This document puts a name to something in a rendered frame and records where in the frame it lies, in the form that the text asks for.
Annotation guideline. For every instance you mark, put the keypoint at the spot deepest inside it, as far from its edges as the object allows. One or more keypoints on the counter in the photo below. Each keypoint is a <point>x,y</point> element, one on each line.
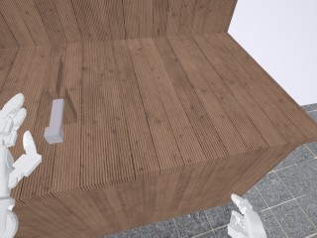
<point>164,113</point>

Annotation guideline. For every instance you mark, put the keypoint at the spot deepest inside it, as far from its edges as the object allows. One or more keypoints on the left robot hand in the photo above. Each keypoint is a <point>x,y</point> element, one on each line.
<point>11,118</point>

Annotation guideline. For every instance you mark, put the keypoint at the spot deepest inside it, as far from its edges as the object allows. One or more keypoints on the left robot forearm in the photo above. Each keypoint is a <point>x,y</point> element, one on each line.
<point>8,219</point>

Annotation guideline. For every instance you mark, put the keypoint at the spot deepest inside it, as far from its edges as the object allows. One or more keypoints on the tap lever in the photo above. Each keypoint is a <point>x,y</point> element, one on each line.
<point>54,133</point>

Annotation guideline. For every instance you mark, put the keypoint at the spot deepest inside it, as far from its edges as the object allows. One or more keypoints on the right robot hand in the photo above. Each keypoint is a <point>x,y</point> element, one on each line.
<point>249,225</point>

